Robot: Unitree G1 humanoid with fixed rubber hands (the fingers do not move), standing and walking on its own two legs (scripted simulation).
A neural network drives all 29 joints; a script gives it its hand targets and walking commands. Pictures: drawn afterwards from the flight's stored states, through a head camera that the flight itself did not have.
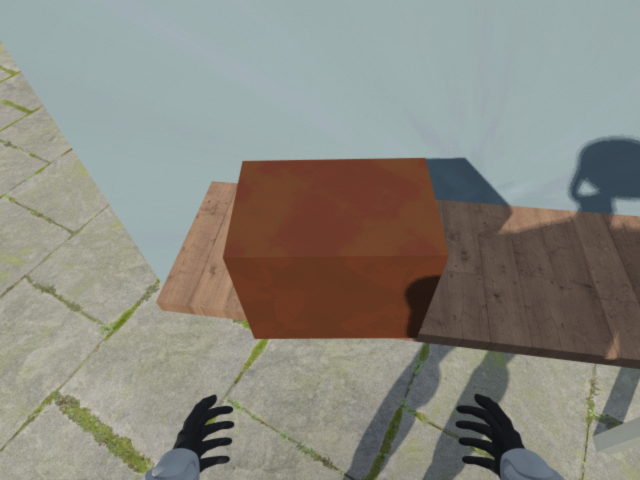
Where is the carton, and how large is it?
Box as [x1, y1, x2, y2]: [223, 158, 448, 338]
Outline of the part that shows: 425,158 242,161 223,259 254,338 416,337 448,256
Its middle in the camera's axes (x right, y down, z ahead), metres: +0.02 +0.02 +0.58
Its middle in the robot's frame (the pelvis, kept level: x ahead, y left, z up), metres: +0.42 +0.02 +0.00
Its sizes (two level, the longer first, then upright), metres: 0.259 0.170 0.223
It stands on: a table, 0.67 m high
